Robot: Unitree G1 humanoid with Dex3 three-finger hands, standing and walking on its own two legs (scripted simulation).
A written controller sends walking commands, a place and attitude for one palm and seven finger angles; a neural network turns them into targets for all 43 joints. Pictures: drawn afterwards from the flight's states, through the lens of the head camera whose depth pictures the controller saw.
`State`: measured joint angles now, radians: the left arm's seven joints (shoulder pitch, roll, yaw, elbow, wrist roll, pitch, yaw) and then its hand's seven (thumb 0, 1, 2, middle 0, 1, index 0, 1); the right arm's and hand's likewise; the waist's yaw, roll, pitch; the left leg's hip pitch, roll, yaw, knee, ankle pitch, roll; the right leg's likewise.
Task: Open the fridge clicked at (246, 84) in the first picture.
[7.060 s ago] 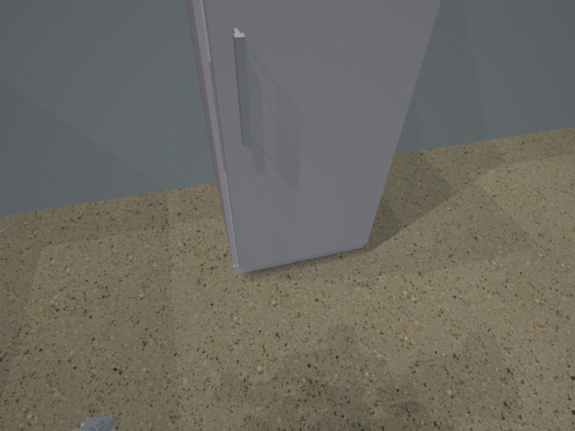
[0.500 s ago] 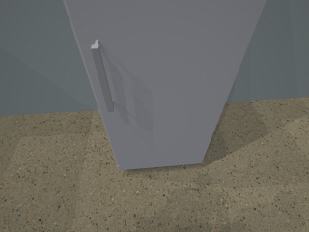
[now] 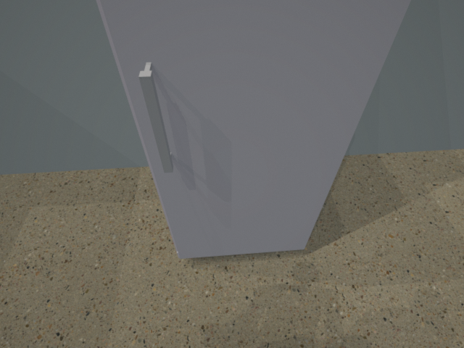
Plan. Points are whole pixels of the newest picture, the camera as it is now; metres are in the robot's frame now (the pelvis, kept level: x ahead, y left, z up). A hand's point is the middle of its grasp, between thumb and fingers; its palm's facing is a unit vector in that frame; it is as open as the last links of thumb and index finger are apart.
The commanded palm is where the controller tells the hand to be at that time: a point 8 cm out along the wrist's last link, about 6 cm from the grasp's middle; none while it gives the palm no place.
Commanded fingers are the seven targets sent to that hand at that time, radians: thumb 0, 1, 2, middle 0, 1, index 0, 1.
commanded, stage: shuffle to correct the standing spot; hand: left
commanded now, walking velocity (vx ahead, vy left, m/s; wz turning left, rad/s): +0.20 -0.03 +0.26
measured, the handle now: (159, 123) +0.55 +0.20 +0.08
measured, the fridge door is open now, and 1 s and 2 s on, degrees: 0 0 0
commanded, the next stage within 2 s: come to a stop and stand still in 0.34 s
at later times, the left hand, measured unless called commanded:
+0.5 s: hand out of the picture +0.07 +0.17 -0.18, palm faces +0.19 -0.96 -0.20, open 7.4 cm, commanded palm none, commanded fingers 0.00 0.90 0.90 -0.20 -0.30 -0.20 -0.30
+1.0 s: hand out of the picture +0.13 +0.17 -0.18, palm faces +0.14 -0.95 -0.27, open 7.4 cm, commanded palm none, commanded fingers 0.00 0.90 0.90 -0.20 -0.30 -0.20 -0.30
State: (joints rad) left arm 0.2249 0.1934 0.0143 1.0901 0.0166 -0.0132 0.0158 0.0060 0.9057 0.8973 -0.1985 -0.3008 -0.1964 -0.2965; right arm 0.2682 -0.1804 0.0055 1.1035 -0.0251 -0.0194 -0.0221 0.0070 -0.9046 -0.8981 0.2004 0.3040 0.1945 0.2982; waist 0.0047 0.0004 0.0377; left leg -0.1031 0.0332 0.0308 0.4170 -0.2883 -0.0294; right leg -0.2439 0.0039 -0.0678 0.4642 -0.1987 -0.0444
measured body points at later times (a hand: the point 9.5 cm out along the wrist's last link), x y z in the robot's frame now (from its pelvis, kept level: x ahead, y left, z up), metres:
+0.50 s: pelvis +0.10 -0.01 -0.01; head +0.13 +0.00 +0.44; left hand +0.07 +0.22 -0.16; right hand +0.07 -0.22 -0.16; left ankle +0.03 +0.11 -0.66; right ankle +0.07 -0.08 -0.74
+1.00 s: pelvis +0.11 -0.03 -0.02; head +0.14 -0.04 +0.43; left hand +0.12 +0.22 -0.16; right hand +0.24 -0.22 -0.18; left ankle +0.20 +0.12 -0.74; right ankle +0.10 -0.14 -0.75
